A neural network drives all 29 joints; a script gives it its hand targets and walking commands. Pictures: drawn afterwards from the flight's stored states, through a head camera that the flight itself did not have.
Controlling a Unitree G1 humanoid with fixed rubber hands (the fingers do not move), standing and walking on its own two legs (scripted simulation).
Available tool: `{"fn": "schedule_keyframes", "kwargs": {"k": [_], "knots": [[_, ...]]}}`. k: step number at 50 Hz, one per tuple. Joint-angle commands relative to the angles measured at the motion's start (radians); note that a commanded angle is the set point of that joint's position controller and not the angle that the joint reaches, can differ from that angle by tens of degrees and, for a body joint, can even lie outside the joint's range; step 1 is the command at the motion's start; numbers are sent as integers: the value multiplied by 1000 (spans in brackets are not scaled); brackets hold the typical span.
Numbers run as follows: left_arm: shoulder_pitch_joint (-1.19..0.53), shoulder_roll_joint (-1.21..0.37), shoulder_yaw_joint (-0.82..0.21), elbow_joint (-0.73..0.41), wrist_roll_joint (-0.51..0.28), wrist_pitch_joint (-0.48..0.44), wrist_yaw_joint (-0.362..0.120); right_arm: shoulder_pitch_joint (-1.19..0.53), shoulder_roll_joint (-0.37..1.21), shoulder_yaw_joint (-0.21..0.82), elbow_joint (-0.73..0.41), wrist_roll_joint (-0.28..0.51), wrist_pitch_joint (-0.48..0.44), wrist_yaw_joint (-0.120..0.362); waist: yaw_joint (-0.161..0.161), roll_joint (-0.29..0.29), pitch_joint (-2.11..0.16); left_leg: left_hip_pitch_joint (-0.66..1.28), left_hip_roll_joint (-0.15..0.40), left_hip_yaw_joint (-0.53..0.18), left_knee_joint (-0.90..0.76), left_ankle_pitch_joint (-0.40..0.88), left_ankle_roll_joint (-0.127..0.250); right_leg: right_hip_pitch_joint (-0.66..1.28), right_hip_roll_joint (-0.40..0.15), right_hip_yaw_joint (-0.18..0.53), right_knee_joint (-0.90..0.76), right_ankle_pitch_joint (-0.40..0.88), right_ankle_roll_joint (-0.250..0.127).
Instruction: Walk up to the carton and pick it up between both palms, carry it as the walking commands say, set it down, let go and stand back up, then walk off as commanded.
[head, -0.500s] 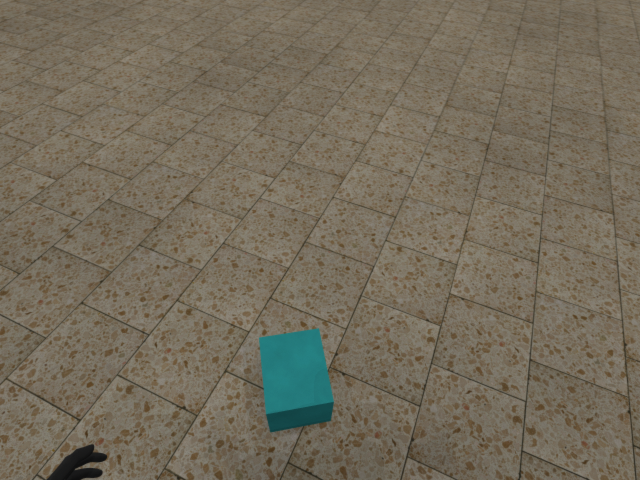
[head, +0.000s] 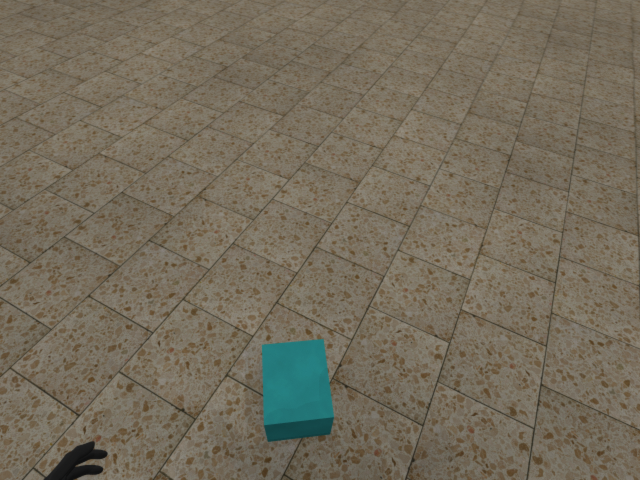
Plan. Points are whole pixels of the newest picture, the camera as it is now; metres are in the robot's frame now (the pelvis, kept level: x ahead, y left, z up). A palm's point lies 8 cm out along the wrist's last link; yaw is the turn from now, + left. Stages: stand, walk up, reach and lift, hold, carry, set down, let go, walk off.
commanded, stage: walk up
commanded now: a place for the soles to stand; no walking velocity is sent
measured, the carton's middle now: (296, 389) +0.47 +0.03 -0.67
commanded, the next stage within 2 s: none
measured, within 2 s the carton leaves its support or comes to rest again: neither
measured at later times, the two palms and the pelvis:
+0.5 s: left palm out of the picture +0.12 +0.29 -0.07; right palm out of the picture +0.08 -0.36 -0.08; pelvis +0.00 -0.03 +0.00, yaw +3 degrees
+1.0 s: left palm out of the picture +0.11 +0.25 -0.07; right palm out of the picture +0.12 -0.39 -0.09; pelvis +0.02 -0.06 +0.00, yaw +6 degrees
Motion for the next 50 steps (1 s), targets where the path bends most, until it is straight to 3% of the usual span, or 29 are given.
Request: {"fn": "schedule_keyframes", "kwargs": {"k": [1,2,4,7,8,9,10,11,16,17,19,20,22,23,25,26,27,29,31,32,34,37,39,41,42,44,46,49,50], "knots": [[114,211,101,70,42,-43,14,-62,-118,-48,-78,9,3,2,67,-133,-87,-216,-7,6,162,265,60,278,-203,302,-345,361,-73],[93,257,115,56,27,-37,16,-53,-122,-47,-79,4,11,-5,58,-168,-71,-275,-47,41,148,-141,38,299,-329,370,-356,450,-177],[46,228,101,28,29,-26,12,-49,-157,-64,-69,-4,1,-1,35,-98,-31,-202,-1,25,123,-238,46,172,-334,310,-309,527,-229],[-84,178,78,16,21,-5,12,134,-142,-81,5,-5,-18,2,-58,-110,-52,97,-39,90,-136,239,68,26,-151,58,-94,440,-93],[-62,131,62,-12,9,-7,10,153,-229,-104,2,-17,-24,-10,-62,98,-104,250,114,-161,-189,451,115,-120,-91,3,76,452,-30],[-84,110,52,-13,3,0,13,135,-280,-105,-24,-19,-29,-16,-52,212,-99,273,246,-387,-242,615,221,-181,1,30,149,148,20],[-107,147,70,-9,0,9,18,140,-297,-103,-21,-10,-33,-24,-53,146,-129,287,332,-457,-239,695,317,-206,11,78,200,-169,24],[-72,151,70,-13,-1,20,17,119,-277,-99,-29,-3,-35,-22,-48,86,-95,238,334,-400,-195,811,337,-179,-18,120,182,-219,9],[60,130,79,50,-7,14,14,-80,-231,-77,-64,-3,-7,-12,42,156,-34,-8,195,-226,-174,529,207,11,35,34,-76,88,-18],[94,158,87,64,11,14,12,-80,-230,-80,-69,-6,-1,-12,60,125,-65,-47,145,-145,-104,447,150,114,7,61,-167,196,-28],[-32,247,103,43,41,7,11,-46,-148,-56,-68,0,2,-9,16,-138,-24,-79,-11,38,18,84,39,14,-186,312,-321,98,-134],[-91,232,82,13,27,12,1,-35,-178,-73,-48,1,15,-13,-11,-111,1,46,-27,70,39,-120,42,-167,-239,327,-375,-67,-179],[-139,196,73,22,26,24,-8,24,-183,-81,-11,2,11,-8,-58,-88,79,117,-31,44,-71,-85,59,-283,-180,238,-349,-215,-129],[-114,199,85,11,33,27,-10,72,-211,-92,-6,-9,3,-7,-59,-58,76,79,17,-33,-144,-55,78,-235,-102,181,-263,-226,-87],[-93,153,83,2,35,34,-9,89,-283,-105,0,-22,-11,-21,-29,98,-38,79,207,-378,-280,-94,191,-209,-12,125,18,-88,-23],[-49,145,87,23,25,40,-11,30,-294,-100,-12,-30,-15,-23,4,134,-4,-15,265,-425,-321,-112,238,-150,12,105,53,-58,-15],[-4,176,98,43,34,40,-15,-34,-298,-108,-21,-24,-14,-26,20,124,-34,-64,261,-376,-306,-155,239,-62,-7,110,33,-28,-16],[47,191,111,56,44,27,-16,-71,-235,-77,-24,-23,-2,-22,52,45,10,-225,133,-210,-204,-173,140,80,-25,155,-170,-39,-68],[3,242,117,48,40,15,-13,-41,-159,-59,-17,-13,-2,-24,37,-196,10,-236,-51,78,84,-112,50,35,-242,415,-412,-151,-165],[-32,260,114,39,34,14,-14,-49,-183,-69,0,-22,2,-28,45,-184,58,-203,-28,65,173,-168,43,-33,-281,416,-434,-84,-200],[-82,240,107,12,35,21,-13,33,-171,-67,8,-8,-2,-14,5,-192,24,-122,-8,59,57,-142,42,8,-224,291,-334,155,-173],[-66,162,81,0,19,25,-9,93,-183,-79,25,-16,-24,-24,-16,-111,-93,85,-5,70,-160,266,50,32,-132,145,-124,404,-94],[-82,170,81,-31,16,28,-10,81,-253,-85,-3,-32,-33,-35,-21,31,-129,177,186,-252,-160,456,170,-98,-39,89,59,387,-26],[-57,138,74,10,1,35,3,10,-267,-78,3,-15,-28,-32,-3,91,-83,155,281,-275,-148,581,294,-80,-6,101,7,26,-6],[15,113,69,30,0,21,5,-35,-257,-82,3,-13,-17,-22,35,107,-68,90,238,-224,-136,446,230,-34,-19,121,-103,160,-9],[34,201,97,63,27,-1,6,-52,-152,-47,-27,-5,1,-10,20,-86,-69,-101,50,18,26,269,82,137,-162,298,-304,311,-82],[-25,220,100,40,18,-5,5,-70,-151,-53,-37,-6,8,-16,20,-53,-53,-85,10,81,6,-105,34,109,-251,314,-281,459,-172],[-43,218,91,25,14,7,10,-19,-143,-57,-22,-3,-3,-9,-11,-119,-40,8,8,73,-101,29,61,71,-199,203,-236,478,-107],[-48,198,78,49,17,7,10,4,-153,-57,-6,-3,-9,-9,-9,-103,-59,38,23,55,-130,263,62,102,-147,146,-184,527,-86]]}}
